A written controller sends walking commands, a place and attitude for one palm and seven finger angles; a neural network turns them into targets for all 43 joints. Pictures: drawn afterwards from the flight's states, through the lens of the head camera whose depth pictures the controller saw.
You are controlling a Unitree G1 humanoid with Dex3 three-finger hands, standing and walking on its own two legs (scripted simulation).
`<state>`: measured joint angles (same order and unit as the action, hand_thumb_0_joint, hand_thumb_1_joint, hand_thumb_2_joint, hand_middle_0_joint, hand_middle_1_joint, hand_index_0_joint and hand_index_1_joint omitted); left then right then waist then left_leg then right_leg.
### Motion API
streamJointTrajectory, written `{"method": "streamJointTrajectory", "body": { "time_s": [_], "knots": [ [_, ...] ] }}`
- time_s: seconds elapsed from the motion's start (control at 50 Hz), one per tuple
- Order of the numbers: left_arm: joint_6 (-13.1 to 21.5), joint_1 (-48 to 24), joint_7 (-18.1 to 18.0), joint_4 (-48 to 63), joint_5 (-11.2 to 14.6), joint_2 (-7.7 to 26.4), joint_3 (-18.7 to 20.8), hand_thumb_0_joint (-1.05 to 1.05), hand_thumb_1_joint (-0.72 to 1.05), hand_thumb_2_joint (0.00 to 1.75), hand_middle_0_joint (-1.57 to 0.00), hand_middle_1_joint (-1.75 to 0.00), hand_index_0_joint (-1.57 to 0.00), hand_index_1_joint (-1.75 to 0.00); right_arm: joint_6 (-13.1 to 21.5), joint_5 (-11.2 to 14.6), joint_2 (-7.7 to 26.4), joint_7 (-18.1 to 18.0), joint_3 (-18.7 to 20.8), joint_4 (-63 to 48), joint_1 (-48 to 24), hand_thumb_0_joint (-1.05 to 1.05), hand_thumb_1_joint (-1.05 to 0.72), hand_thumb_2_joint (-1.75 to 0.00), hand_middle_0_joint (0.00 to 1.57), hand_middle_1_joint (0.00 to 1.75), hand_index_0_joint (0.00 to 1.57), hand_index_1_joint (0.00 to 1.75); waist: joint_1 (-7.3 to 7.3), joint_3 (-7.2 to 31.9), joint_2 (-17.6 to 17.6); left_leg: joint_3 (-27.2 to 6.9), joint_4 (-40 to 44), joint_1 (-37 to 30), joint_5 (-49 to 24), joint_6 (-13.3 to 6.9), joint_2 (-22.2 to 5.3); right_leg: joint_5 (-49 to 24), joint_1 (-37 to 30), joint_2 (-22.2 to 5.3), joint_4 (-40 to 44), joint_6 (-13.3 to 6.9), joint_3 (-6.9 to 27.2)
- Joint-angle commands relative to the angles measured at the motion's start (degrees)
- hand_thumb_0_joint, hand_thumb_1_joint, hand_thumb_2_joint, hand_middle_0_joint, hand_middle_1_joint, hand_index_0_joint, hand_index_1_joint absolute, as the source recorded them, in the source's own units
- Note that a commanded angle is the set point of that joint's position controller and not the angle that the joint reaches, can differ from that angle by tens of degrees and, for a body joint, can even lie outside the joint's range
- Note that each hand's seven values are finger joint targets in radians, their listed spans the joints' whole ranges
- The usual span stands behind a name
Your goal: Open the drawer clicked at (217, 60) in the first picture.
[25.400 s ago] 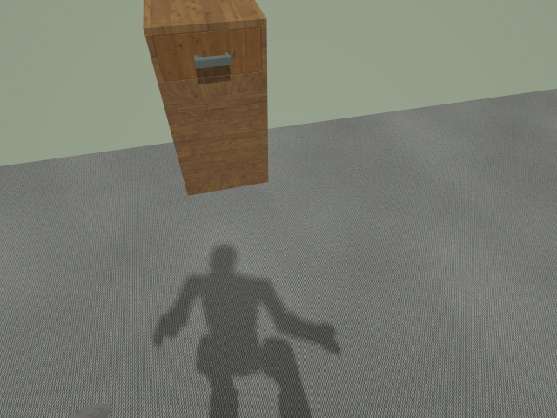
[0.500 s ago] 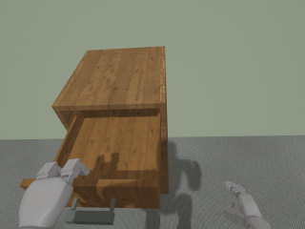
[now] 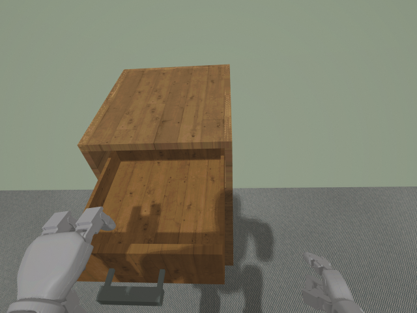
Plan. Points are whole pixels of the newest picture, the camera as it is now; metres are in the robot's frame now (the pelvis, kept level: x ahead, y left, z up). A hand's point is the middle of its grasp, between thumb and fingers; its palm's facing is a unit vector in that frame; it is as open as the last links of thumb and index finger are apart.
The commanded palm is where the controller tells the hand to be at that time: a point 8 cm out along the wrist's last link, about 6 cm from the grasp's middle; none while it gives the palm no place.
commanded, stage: draw the hand back to the body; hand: left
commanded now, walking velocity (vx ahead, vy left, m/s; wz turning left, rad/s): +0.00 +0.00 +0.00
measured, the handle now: (133, 284) +0.18 +0.20 -0.07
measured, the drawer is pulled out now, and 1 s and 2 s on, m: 0.29 0.29 0.29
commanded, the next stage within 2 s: step back with the hand held close in 1.18 s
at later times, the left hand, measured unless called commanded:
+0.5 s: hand (79, 236) +0.18 +0.22 +0.15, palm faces +0.35 -0.87 -0.35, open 12.8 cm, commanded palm +0.12 +0.26 +0.17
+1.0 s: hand (73, 223) +0.19 +0.23 +0.17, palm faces +0.42 -0.81 -0.40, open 8.5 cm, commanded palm +0.13 +0.27 +0.19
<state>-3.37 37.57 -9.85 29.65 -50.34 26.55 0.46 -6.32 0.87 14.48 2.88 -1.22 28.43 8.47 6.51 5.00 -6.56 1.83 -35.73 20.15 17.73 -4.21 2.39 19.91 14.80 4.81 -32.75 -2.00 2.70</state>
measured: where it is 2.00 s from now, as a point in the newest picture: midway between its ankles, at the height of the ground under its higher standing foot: outside the picture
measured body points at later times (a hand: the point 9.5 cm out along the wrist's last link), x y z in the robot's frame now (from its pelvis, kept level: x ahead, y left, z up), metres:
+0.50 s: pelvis +0.00 +0.00 +0.01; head -0.01 -0.01 +0.46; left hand +0.15 +0.26 +0.17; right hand +0.20 -0.20 -0.07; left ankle +0.01 +0.07 -0.73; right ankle -0.03 -0.11 -0.73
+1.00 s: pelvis +0.02 -0.02 +0.01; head +0.01 -0.04 +0.46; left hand +0.16 +0.27 +0.19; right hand +0.23 -0.23 -0.07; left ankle +0.01 +0.07 -0.73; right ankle -0.03 -0.11 -0.73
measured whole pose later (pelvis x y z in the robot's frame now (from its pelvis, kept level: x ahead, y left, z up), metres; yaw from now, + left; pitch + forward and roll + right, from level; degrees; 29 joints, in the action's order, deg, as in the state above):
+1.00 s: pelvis +0.02 -0.02 +0.01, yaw +3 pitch -2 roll +0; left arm 4.9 32.2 -6.6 27.8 5.0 19.3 16.0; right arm 4.2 1.1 13.1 -3.3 -1.1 35.1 9.3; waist 3.2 0.2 -4.3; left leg -0.9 -25.3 9.8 13.8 -2.9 3.1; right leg 16.3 3.5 4.1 -21.5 -3.1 0.7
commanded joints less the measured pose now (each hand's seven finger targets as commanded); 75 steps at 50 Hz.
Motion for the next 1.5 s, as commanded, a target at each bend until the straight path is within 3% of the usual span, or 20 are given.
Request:
{"method": "streamJointTrajectory", "body": {
  "time_s": [0.0,0.16,0.18,0.2,0.22,0.26,0.3,0.4,0.64,0.7,0.76,0.78,0.96,1.18,1.26,1.28,1.32,1.34,1.42,1.48],
  "knots": [
    [0.74,-1.05,-1.94,11.60,-0.48,10.04,9.31,0.00,-0.50,0.30,-0.30,-1.20,-0.30,-1.20,2.92,0.14,5.07,-0.43,1.97,-10.58,-9.50,0.00,-0.90,-0.90,0.20,0.30,0.20,0.30,0.53,4.33,3.45,-4.28,4.03,-10.41,-15.32,1.61,-3.82,-10.82,5.98,-2.75,6.20,-0.84,0.55],
    [1.30,-5.19,-0.62,11.01,1.66,10.68,10.12,0.00,-0.50,0.30,-0.30,-1.20,-0.30,-1.20,2.76,0.59,5.25,-1.63,2.31,-10.04,-10.18,0.00,-0.90,-0.90,0.20,0.30,0.20,0.30,-0.35,1.39,3.63,-4.98,6.02,-11.15,-11.26,1.46,-3.84,-6.40,6.33,-3.13,8.43,-0.44,0.15],
    [5.40,-7.93,1.06,13.74,44.42,-10.05,6.71,0.00,-0.47,0.32,-0.30,-1.18,-0.30,-1.18,7.64,1.40,1.30,-2.75,1.59,-12.29,-6.84,0.00,-0.90,-0.90,0.20,0.30,0.20,0.30,-6.14,-2.53,5.73,-7.76,7.63,-18.30,-6.24,0.75,-5.28,-3.79,4.47,-2.66,8.60,-0.60,-2.59],
    [7.14,-0.61,0.84,5.46,45.97,-4.11,10.69,0.00,-0.43,0.33,-0.29,-1.15,-0.29,-1.15,9.92,0.90,2.92,-3.88,1.36,-9.45,-5.49,0.00,-0.90,-0.90,0.20,0.30,0.20,0.30,-4.57,-2.32,7.81,-8.64,9.90,-17.97,-4.02,1.01,-6.12,-2.11,4.51,-2.44,8.14,-0.51,-3.07],
    [8.29,0.18,1.04,10.89,50.50,-3.64,11.78,0.00,-0.40,0.34,-0.29,-1.13,-0.29,-1.13,10.29,0.94,3.15,-5.24,1.41,-9.80,-5.74,0.00,-0.90,-0.90,0.20,0.30,0.20,0.30,-4.01,-1.94,9.35,-8.82,11.62,-15.77,-5.22,1.79,-6.26,-3.71,1.36,-3.26,8.61,-0.23,-2.95],
    [10.72,-4.75,0.60,16.42,52.21,-0.46,13.76,0.00,-0.32,0.37,-0.29,-1.09,-0.29,-1.09,12.58,0.39,3.39,-6.62,1.00,-8.68,-6.02,0.00,-0.90,-0.90,0.20,0.30,0.20,0.30,-3.88,-0.66,6.35,-7.60,11.92,-14.41,-6.90,2.02,-5.35,-6.51,-1.04,-4.22,9.68,-0.01,-2.43],
    [11.94,-6.78,0.10,16.84,51.94,0.66,15.18,0.00,-0.26,0.40,-0.28,-1.04,-0.28,-1.04,14.69,-0.10,3.14,-6.94,0.14,-6.78,-4.95,0.00,-0.90,-0.90,0.20,0.30,0.20,0.30,-3.39,-1.06,0.92,-6.87,12.17,-13.78,-7.40,2.50,-4.24,-7.06,-1.39,-4.50,10.70,-0.49,-2.47],
    [12.74,-5.49,1.32,13.07,53.17,-0.63,16.13,0.00,-0.08,0.48,-0.27,-0.93,-0.27,-0.93,16.23,-0.10,3.39,-6.48,0.57,-4.20,-4.57,0.00,-0.90,-0.90,0.20,0.30,0.20,0.30,-3.51,-3.85,-0.89,-6.71,12.80,-13.75,-11.10,3.38,-4.36,-9.81,-2.28,-4.34,12.27,-0.91,-3.22],
    [12.64,-4.39,2.54,11.98,54.71,0.94,20.30,0.00,0.34,0.66,-0.24,-0.66,-0.24,-0.66,14.75,0.17,4.21,-6.31,2.19,-3.31,-5.42,0.00,-0.90,-0.90,0.20,0.30,0.20,0.30,-3.47,0.44,4.69,-5.44,12.27,-16.20,-17.59,3.24,-4.32,-15.85,-4.87,-4.38,13.19,-0.16,-3.35],
    [12.55,-5.44,2.21,11.83,54.76,1.97,21.74,0.00,0.44,0.70,-0.23,-0.59,-0.23,-0.59,14.56,0.15,4.14,-6.58,2.21,-2.73,-5.48,0.00,-0.90,-0.90,0.20,0.30,0.20,0.30,-3.45,0.24,1.61,-4.93,12.04,-16.68,-18.77,3.18,-3.80,-17.60,-5.18,-4.64,13.70,-0.23,-2.95],
    [12.31,-6.03,2.34,11.29,55.32,1.16,21.17,0.00,0.55,0.75,-0.22,-0.52,-0.22,-0.52,14.12,0.62,3.94,-6.58,2.40,-3.27,-5.82,0.00,-0.90,-0.90,0.20,0.30,0.20,0.30,-3.79,-0.40,4.43,-5.01,12.25,-16.72,-18.17,3.05,-4.13,-17.29,-5.20,-4.82,13.62,0.09,-2.66],
    [12.33,-7.63,2.23,12.39,55.21,1.77,21.56,0.00,0.58,0.76,-0.22,-0.50,-0.22,-0.50,14.18,0.60,4.22,-6.72,2.38,-3.10,-5.98,0.00,-0.90,-0.90,0.20,0.30,0.20,0.30,-3.82,-0.51,1.69,-4.82,12.10,-17.26,-18.19,3.07,-4.00,-17.21,-4.90,-4.78,14.24,-0.05,-2.25],
    [11.97,-7.61,2.59,9.19,55.70,1.55,21.93,0.00,0.90,0.90,-0.20,-0.30,-0.20,-0.30,13.20,0.47,3.95,-6.59,2.54,-3.02,-6.52,0.00,-0.90,-0.90,0.20,0.30,0.20,0.30,-3.63,-0.96,5.03,-3.83,11.89,-17.54,-18.86,2.32,-3.62,-20.54,-5.54,-5.28,14.54,0.53,-1.95],
    [11.78,-9.29,2.47,11.22,55.63,2.54,22.38,0.00,0.90,0.90,-0.20,-0.30,-0.20,-0.30,12.90,0.55,3.98,-6.82,2.42,-3.16,-6.91,0.00,-0.90,-0.90,0.20,0.30,0.20,0.30,-3.58,-0.58,2.08,-3.24,11.24,-18.07,-19.86,2.29,-3.22,-22.86,-6.05,-5.37,15.09,0.56,-1.11],
    [11.78,-7.42,2.67,9.57,55.81,2.27,22.50,0.00,0.90,0.90,-0.20,-0.30,-0.20,-0.30,12.68,0.56,3.74,-6.86,2.61,-3.37,-7.00,0.00,-0.90,-0.90,0.20,0.30,0.20,0.30,-3.52,-0.33,5.37,-2.79,11.16,-17.87,-19.72,1.93,-3.29,-24.38,-6.36,-5.69,14.72,0.99,-1.17],
    [15.10,-18.38,2.02,15.94,55.21,12.00,32.34,0.00,0.90,0.90,-0.20,-0.30,-0.20,-0.30,12.01,1.09,4.34,-6.43,2.16,-6.85,-4.06,0.00,-0.90,-0.90,0.20,0.30,0.20,0.30,-5.07,-6.13,-0.30,-5.42,9.52,-15.31,-15.83,1.09,-3.19,-26.63,-0.76,-8.80,17.71,0.35,5.35],
    [16.13,-9.50,3.14,7.57,54.34,5.62,28.38,0.00,0.90,0.90,-0.20,-0.30,-0.20,-0.30,10.99,0.35,4.39,-5.80,3.30,-3.92,-4.63,0.00,-0.90,-0.90,0.20,0.30,0.20,0.30,-5.38,-4.30,10.20,-5.46,6.74,-14.21,-14.60,0.45,-3.11,-32.04,-1.57,-9.88,17.54,2.23,6.64],
    [15.76,-6.13,3.72,5.62,54.14,3.35,26.47,0.00,0.90,0.90,-0.20,-0.30,-0.20,-0.30,10.40,0.58,4.63,-5.49,3.79,-4.64,-5.44,0.00,-0.90,-0.90,0.20,0.30,0.20,0.30,-5.36,-3.46,12.22,-4.82,6.45,-14.06,-15.08,0.45,-3.27,-34.66,-2.01,-10.24,16.83,3.34,6.55],
    [16.09,-1.18,4.11,7.59,53.68,1.95,24.75,0.00,0.90,0.90,-0.20,-0.30,-0.20,-0.30,8.30,0.79,5.19,-4.93,4.70,-5.59,-5.57,0.00,-0.90,-0.90,0.20,0.30,0.20,0.30,-5.64,2.08,7.51,-3.63,7.13,-14.88,-20.58,0.10,-4.35,-36.81,-3.85,-9.95,13.29,5.11,3.97],
    [16.45,-1.66,3.45,13.84,53.73,5.08,26.59,0.00,0.90,0.90,-0.20,-0.30,-0.20,-0.30,7.38,0.95,5.35,-5.31,4.96,-6.71,-6.00,0.00,-0.90,-0.90,0.20,0.30,0.20,0.30,-5.84,4.20,6.06,-4.60,7.76,-14.34,-24.79,0.12,-5.41,-35.31,-4.09,-9.41,10.96,4.61,2.93]
  ]
}}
